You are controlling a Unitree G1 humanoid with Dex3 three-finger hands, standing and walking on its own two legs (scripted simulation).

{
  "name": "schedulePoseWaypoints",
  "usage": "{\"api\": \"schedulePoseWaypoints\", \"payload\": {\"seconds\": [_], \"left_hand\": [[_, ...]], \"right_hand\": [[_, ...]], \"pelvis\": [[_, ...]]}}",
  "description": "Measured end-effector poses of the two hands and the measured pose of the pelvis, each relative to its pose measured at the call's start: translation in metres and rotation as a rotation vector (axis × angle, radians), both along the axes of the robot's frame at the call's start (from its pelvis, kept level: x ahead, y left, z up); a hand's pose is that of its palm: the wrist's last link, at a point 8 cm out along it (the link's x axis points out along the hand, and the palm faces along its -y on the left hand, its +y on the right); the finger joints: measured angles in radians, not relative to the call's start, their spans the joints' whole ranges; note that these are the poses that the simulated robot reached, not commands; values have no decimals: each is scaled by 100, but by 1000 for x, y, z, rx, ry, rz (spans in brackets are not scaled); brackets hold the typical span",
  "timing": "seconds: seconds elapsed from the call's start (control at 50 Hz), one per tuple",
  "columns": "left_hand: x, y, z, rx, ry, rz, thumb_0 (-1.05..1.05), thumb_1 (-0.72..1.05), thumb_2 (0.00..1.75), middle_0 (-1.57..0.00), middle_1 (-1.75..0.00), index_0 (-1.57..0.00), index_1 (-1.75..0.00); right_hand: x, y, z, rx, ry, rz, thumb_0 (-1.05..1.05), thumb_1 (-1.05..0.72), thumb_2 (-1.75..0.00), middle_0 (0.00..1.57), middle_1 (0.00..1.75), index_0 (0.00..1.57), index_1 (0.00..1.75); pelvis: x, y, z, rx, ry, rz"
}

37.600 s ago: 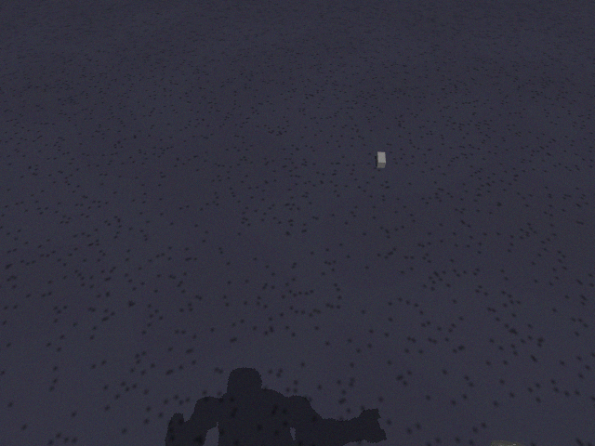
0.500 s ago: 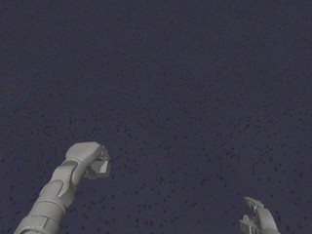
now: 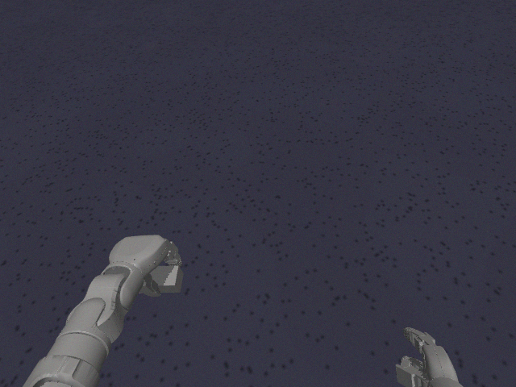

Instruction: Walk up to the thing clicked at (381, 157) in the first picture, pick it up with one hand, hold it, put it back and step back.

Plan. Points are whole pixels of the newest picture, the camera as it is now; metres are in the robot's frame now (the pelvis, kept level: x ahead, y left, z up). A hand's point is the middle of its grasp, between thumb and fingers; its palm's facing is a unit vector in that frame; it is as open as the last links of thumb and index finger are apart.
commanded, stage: crouch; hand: left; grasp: from above
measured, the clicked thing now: (158, 279) +0.31 +0.22 -0.08
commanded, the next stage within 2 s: none
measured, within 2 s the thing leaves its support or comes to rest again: neither
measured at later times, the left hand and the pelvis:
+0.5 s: hand (165, 289) +0.31 +0.23 -0.14, palm faces -0.44 +0.03 -0.90, open 6.8 cm; pelvis -0.01 +0.00 -0.05, yaw +1 degrees
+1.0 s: hand (198, 296) +0.39 +0.22 -0.38, palm faces -0.44 +0.03 -0.90, open 6.8 cm; pelvis -0.06 +0.01 -0.25, yaw +0 degrees
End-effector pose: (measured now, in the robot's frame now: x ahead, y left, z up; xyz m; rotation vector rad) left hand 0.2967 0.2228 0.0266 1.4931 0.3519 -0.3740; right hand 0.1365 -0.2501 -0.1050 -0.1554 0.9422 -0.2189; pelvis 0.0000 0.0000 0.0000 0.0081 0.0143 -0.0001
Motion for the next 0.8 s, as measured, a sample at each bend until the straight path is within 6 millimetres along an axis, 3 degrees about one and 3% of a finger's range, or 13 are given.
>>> {"api": "schedulePoseWaypoints", "payload": {"seconds": [0.2,0.4,0.56,0.8], "left_hand": [[4,0,-9,-4,10,-1,2,52,0,-94,-25,-101,-14],[8,3,-62,32,7,-24,1,50,3,-96,-23,-102,-12],[33,1,-133,79,-25,-48,1,49,4,-97,-22,-102,-13],[80,-3,-253,96,-49,-24,1,48,5,-97,-21,-102,-12]], "right_hand": [[-1,-2,0,-2,21,-7,1,-90,-90,21,30,20,30],[-17,-10,-19,-42,108,7,0,-90,-90,21,30,20,30],[-62,-26,-68,-101,225,-11,0,-90,-90,21,30,20,30],[-153,-23,-172,-138,413,-92,0,-90,-90,21,30,20,30]], "pelvis": [[4,0,0,0,13,2],[-3,0,-18,-7,112,19],[-19,3,-69,-26,270,27],[-46,11,-172,-50,488,20]]}}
